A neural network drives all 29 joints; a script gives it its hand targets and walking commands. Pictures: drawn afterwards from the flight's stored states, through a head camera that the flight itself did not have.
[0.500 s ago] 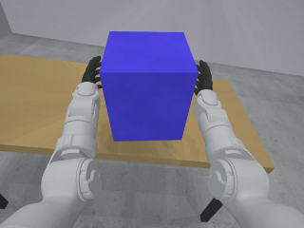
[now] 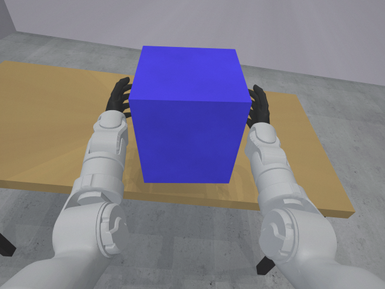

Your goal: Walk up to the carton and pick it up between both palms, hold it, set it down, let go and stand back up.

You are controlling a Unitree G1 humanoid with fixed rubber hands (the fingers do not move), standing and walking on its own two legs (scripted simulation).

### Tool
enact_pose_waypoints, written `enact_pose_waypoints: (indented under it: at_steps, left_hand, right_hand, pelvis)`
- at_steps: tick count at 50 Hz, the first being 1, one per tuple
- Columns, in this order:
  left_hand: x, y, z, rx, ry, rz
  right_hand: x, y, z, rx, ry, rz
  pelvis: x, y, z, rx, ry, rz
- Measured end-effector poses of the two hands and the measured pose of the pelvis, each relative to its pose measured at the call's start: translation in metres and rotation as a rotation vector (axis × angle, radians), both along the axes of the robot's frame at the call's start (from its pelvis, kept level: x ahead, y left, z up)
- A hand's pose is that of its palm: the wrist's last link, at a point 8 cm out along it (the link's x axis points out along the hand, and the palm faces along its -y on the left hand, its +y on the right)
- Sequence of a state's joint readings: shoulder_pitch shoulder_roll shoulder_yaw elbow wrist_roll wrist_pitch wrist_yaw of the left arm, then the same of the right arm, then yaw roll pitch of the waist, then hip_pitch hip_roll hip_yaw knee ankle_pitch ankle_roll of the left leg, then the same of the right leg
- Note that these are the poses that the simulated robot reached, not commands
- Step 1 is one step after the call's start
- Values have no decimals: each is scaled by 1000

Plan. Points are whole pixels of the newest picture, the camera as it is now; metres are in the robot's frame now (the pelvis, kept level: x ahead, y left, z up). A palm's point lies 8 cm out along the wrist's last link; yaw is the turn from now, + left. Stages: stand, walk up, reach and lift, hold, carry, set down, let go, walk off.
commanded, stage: set down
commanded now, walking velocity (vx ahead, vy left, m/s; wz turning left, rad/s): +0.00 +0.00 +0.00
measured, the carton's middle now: (188, 118) +0.46 +0.01 +0.13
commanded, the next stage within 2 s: none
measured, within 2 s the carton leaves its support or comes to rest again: rests again in 1.14 s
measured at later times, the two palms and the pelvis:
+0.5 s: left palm (116, 122) +0.43 +0.17 +0.13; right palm (250, 131) +0.41 -0.13 +0.14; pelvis +0.00 +0.01 +0.00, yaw -1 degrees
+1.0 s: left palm (124, 132) +0.44 +0.16 +0.09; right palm (251, 138) +0.42 -0.14 +0.11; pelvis +0.01 +0.01 +0.00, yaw -3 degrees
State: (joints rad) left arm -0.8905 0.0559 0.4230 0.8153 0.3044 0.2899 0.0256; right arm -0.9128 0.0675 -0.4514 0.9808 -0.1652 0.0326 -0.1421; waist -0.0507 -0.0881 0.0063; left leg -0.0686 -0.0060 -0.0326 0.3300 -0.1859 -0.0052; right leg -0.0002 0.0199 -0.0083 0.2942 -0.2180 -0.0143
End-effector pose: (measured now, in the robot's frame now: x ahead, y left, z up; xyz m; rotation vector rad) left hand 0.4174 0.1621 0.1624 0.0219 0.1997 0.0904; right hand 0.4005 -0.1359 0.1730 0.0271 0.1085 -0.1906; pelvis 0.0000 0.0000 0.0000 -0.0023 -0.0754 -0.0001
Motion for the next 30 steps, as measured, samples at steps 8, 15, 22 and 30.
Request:
enact_pose_waypoints:
  at_steps: [8, 15, 22, 30]
  left_hand:
    - [2, 2, -13, -13, 25, -9]
    - [6, 5, -25, -21, 23, 10]
    - [11, 7, -32, -26, 36, 9]
    - [16, 7, -40, -21, 55, 0]
  right_hand:
    - [1, 1, -11, -8, 26, 8]
    - [4, 5, -21, 3, 21, 9]
    - [9, 7, -29, -10, 34, 13]
    - [10, 6, -40, -9, 55, 12]
  pelvis:
    - [-1, 1, 0, 1, 8, -7]
    - [-1, 3, 0, 1, 48, -13]
    - [2, 5, 0, -1, 77, -15]
    - [5, 9, 0, 0, 100, -25]
